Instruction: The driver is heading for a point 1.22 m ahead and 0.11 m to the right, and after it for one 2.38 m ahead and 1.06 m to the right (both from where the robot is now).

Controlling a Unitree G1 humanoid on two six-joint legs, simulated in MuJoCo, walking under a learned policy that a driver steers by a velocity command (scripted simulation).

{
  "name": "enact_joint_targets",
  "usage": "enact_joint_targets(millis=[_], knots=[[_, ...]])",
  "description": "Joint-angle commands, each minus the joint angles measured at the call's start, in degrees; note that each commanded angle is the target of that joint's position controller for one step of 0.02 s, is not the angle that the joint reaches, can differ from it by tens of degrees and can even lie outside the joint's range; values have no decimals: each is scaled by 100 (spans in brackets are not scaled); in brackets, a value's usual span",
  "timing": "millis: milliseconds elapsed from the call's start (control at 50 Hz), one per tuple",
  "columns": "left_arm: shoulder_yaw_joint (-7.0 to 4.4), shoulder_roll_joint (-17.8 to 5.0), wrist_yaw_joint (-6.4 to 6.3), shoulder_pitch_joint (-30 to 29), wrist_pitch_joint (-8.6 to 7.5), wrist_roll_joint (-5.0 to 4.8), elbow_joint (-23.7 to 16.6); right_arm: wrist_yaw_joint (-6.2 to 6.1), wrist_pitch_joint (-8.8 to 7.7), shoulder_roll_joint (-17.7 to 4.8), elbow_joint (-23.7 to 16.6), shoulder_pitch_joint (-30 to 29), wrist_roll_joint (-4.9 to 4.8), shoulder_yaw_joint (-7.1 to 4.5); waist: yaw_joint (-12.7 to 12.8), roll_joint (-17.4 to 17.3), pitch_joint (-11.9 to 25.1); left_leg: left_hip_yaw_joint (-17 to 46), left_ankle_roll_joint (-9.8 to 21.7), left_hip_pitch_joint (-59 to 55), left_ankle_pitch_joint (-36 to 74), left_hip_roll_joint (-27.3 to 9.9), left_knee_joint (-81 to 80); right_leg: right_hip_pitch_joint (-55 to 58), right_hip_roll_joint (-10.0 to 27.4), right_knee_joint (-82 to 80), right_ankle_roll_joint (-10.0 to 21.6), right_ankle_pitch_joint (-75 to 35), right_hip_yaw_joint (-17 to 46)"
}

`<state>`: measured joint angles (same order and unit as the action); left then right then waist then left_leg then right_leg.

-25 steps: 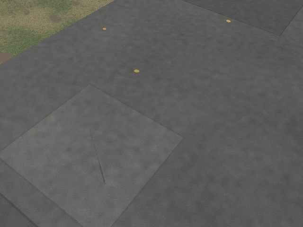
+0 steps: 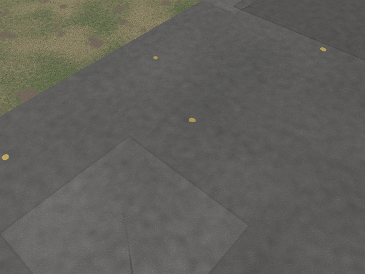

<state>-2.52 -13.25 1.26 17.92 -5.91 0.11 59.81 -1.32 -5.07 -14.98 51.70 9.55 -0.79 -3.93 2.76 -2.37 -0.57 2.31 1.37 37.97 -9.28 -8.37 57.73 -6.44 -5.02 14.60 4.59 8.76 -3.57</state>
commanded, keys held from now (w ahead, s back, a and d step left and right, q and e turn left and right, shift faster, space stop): w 1.00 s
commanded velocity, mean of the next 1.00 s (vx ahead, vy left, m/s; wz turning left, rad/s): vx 0.50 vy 0.00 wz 0.00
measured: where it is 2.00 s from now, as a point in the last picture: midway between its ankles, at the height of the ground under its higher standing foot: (197, 150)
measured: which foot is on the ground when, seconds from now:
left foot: up 0.00-0.24, down 0.26-0.84, up 0.86-1.00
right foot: down 0.00-0.26, up 0.28-0.80, down 0.82-1.00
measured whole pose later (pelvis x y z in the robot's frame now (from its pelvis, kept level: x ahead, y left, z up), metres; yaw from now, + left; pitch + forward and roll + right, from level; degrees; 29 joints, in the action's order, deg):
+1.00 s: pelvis +0.58 +0.00 -0.01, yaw -1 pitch +1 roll +0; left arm -3.5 -13.7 1.9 11.7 -5.7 0.1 55.5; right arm -0.7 -5.3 -15.0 54.5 14.5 -1.4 -3.7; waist 0.8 -2.0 -1.6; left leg 1.4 2.7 27.5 -19.0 -4.5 66.1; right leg -15.8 -2.8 22.9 4.2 8.3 -3.8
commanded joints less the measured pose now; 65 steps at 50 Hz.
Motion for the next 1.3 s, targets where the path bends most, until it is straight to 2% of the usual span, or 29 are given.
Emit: enact_joint_targets(millis=[20,120,180,220,260,280,300,320,340,360,400,440,500,620,720,780,820,840,860,880,900,920,960,1000,1040,1100,1180,1240,1300], knots=[[-119,-826,-126,-254,-67,-18,-359,37,-20,-193,-304,-95,43,-33,-200,456,-356,-3,-99,62,1019,-71,-1081,-481,1533,-969,864,-856,1004],[-143,-952,-161,422,5,-121,-154,186,-60,-127,-603,-1127,-33,65,167,443,-467,-254,-88,-148,1516,259,-2397,166,1598,-800,729,-842,774],[-188,-1004,-185,608,110,-135,-46,297,-104,-246,-798,-1390,-53,62,130,483,-484,-194,89,-1,997,328,-2737,912,1930,-407,640,-1209,866],[-228,-1098,-198,471,175,-124,-75,332,-133,-443,-770,-1041,-61,-10,-153,630,-230,-323,257,-632,569,519,-2880,1130,1989,84,507,-2279,821],[-162,-949,-191,277,233,-66,-180,284,-135,-921,-298,600,-44,-263,-947,585,808,-451,589,-2971,639,701,-2902,542,1501,2005,226,-3408,420],[-18,-512,-166,671,186,11,-307,246,-121,-1442,-111,1533,79,-391,-987,-291,1757,1401,1221,-5209,364,-665,-2825,-1329,900,4137,-84,-1625,103],[136,-43,-118,1065,48,-21,-232,293,-98,-1449,-10,1786,57,-365,-834,-1404,2389,3767,1779,-6277,-585,-1489,-3765,-2853,80,5532,-259,2342,599],[-33,-714,-87,562,-69,-197,-291,291,-111,-941,-44,1550,27,-213,-905,-895,1853,3577,1505,-5915,-1023,-1287,-4001,-3469,436,6134,-131,2335,1105],[-84,-926,-82,50,-140,-289,-466,275,-120,-761,-175,955,14,-145,-778,-604,1048,2719,1290,-5039,-601,-1132,-4126,-3688,744,6093,-47,1772,912],[-102,-901,-122,-213,-154,-237,-498,282,-128,-631,-266,506,65,-96,-612,-149,650,2093,1211,-4184,35,-935,-4303,-3446,1009,5821,-52,1241,790],[-142,-681,-148,-124,-26,-143,-466,325,-156,-363,-256,217,154,-19,-261,-158,345,1315,1102,-3205,652,-576,-4660,-2802,1308,5301,-83,729,805],[-133,-460,-165,-18,104,-132,-428,321,-178,-386,-145,357,114,-23,-152,-174,223,934,1168,-2910,920,-453,-4893,-2676,1354,4971,-156,587,722],[-166,-507,-189,-605,165,-61,-652,219,-169,-614,-1,670,111,-78,-219,-51,-56,660,1218,-2959,1210,-449,-5100,-3264,1405,4171,-319,-105,683],[-104,-353,-91,-1806,93,-74,-1011,93,-95,-689,220,1202,41,-75,-546,-83,-307,89,974,-3149,1040,-206,-5226,-3124,1116,2234,-392,-1572,402],[-64,-410,56,-2449,27,-129,-1302,57,29,-734,482,1595,-3,-124,-666,-95,-517,118,938,-4114,1301,-589,-4863,-3359,1009,1597,-219,-1148,422],[-150,-640,120,-2093,-29,-140,-1280,24,112,-853,479,1428,-15,-182,-356,-260,-227,95,791,-4433,2618,-698,-4252,-2606,771,1413,-1,-518,243],[-396,-1080,74,-529,-30,-112,-804,25,168,-729,395,1243,14,-123,390,-223,726,-268,520,-3856,3729,-231,-2452,-344,545,1394,300,-621,85],[-512,-1539,15,533,-8,-42,-598,21,160,-550,252,1356,130,-27,631,564,1604,-530,300,-2520,1788,193,-534,1455,1732,1506,701,-634,1533],[-529,-1724,59,751,14,-45,-480,104,20,244,280,2066,73,181,189,2032,2248,-131,-14,-355,-2261,1252,1227,3069,2812,658,1604,543,4284],[-373,-1176,63,544,3,-109,-531,123,-118,-393,296,1593,-77,50,385,1343,1858,540,111,278,-2402,955,1851,2797,2582,307,1335,1125,4315],[-304,-943,39,14,-19,-115,-643,132,-205,-664,114,1041,-193,-28,296,1111,1079,394,210,602,-1864,665,1857,2027,2426,211,1074,827,3418],[-253,-824,40,-467,-34,-70,-757,86,-224,-670,68,767,-171,-39,96,581,683,236,209,342,-1292,344,1584,1155,2237,58,942,202,2778],[-166,-543,62,-792,-63,48,-759,42,-118,-529,70,771,-54,-103,-248,588,341,226,178,-288,-773,28,1054,55,1906,-275,835,-472,1997],[-170,-576,52,-656,-77,22,-653,32,4,-287,94,906,-41,-88,-364,641,234,160,117,-485,-670,-49,699,-299,1806,-544,904,-685,1656],[-212,-785,-21,-481,-86,13,-576,15,62,-304,-39,571,-1,-103,-351,556,31,105,-4,-166,-273,-97,228,-377,1806,-738,964,-905,1427],[-221,-866,-124,-223,-36,-4,-496,37,59,-290,-239,-39,46,-104,-214,494,-115,47,-123,213,656,-77,-771,-178,1700,-825,856,-1148,1107],[-212,-904,-162,143,4,-65,-378,127,17,-159,-435,-825,5,-25,38,532,-283,-219,-110,-77,1530,181,-2044,-50,1512,-871,670,-1055,698],[-227,-937,-166,479,71,-99,-217,218,-8,-173,-601,-1297,-37,19,191,528,-436,-249,-58,45,1419,282,-2504,494,1713,-700,676,-1048,703],[-274,-997,-196,602,166,-124,-120,320,-66,-288,-766,-1500,-49,13,123,577,-470,-194,118,23,878,355,-2799,1037,1999,-304,596,-1501,845]])
Keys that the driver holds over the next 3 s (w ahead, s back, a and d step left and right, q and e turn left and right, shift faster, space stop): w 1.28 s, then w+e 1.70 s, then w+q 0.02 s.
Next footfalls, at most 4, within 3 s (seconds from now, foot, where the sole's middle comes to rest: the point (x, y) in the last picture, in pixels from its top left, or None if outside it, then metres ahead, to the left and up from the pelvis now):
0.26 left None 0.35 0.16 -0.78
0.82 right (221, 236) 0.66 -0.08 -0.78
1.38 left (166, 167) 0.98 0.16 -0.78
1.94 right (229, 130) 1.22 -0.13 -0.78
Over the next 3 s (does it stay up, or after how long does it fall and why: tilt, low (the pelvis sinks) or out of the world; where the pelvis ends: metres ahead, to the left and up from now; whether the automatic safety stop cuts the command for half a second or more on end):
stays up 1.56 -0.33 -0.03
